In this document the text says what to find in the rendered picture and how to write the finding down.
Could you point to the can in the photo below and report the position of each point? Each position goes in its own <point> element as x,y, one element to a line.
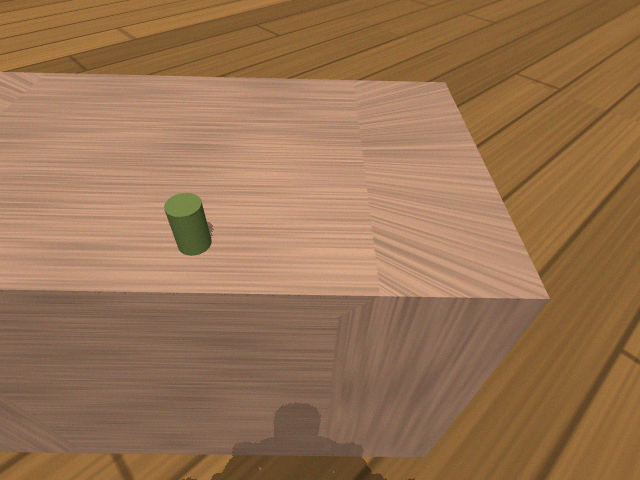
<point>187,220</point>

